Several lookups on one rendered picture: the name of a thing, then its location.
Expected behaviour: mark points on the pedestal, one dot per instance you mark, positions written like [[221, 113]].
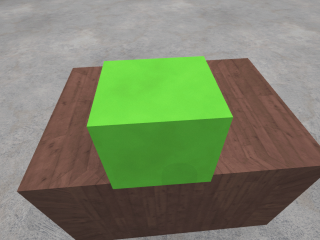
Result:
[[267, 161]]

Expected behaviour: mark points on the carton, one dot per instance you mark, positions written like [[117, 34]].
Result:
[[159, 121]]

